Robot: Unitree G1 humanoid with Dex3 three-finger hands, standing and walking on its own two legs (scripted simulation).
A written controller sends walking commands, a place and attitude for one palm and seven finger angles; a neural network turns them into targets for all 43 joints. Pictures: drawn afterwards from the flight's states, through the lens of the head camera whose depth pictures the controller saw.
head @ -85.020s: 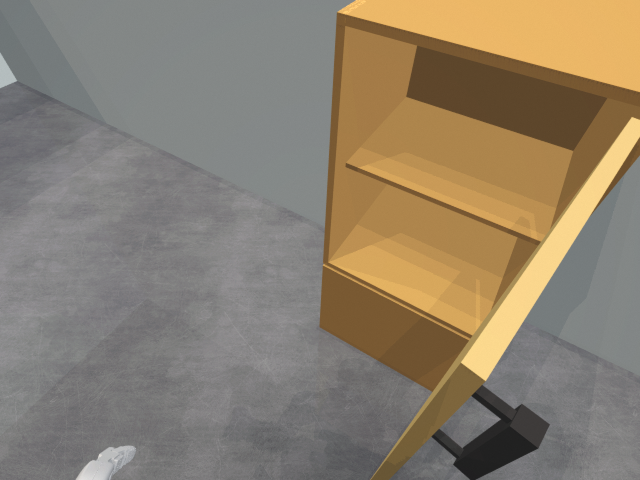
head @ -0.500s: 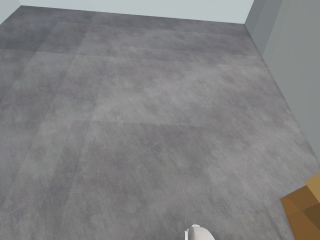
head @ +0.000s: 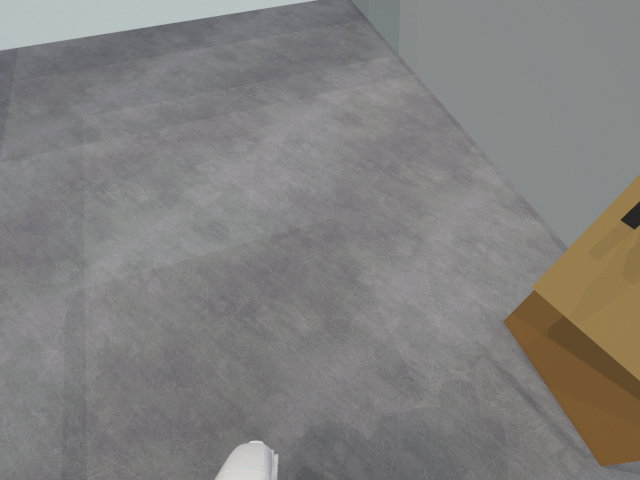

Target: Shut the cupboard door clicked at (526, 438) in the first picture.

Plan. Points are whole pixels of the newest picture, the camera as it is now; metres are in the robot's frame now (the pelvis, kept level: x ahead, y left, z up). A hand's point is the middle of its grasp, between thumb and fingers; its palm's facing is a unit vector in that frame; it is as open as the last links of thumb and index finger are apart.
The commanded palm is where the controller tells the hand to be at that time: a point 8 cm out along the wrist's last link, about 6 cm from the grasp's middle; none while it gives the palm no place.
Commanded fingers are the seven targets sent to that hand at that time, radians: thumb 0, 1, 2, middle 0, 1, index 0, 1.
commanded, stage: turn to face it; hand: left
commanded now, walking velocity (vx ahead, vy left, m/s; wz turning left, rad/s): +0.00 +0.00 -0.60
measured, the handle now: out of the picture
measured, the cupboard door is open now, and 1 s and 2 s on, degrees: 16 16 16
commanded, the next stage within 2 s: take the last steps up to it in 1.36 s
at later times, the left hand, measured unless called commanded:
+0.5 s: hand (177, 420) +0.21 +0.23 -0.15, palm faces -0.29 -0.93 -0.23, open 7.4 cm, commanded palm none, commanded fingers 0.00 0.90 0.90 -0.20 -0.30 -0.20 -0.30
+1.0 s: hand (203, 407) +0.23 +0.20 -0.18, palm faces -0.53 -0.82 -0.19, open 7.4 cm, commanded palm none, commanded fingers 0.00 0.90 0.90 -0.20 -0.30 -0.20 -0.30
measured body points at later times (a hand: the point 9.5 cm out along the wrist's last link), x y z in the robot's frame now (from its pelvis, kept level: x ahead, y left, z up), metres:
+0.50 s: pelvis +0.03 +0.05 +0.00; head +0.08 +0.05 +0.45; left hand +0.22 +0.27 -0.13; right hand +0.01 -0.22 -0.13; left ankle +0.06 +0.17 -0.74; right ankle -0.02 -0.08 -0.70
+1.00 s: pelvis +0.05 +0.07 -0.01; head +0.09 +0.08 +0.44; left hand +0.26 +0.24 -0.16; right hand -0.03 -0.18 -0.13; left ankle +0.12 +0.15 -0.74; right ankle -0.03 -0.05 -0.69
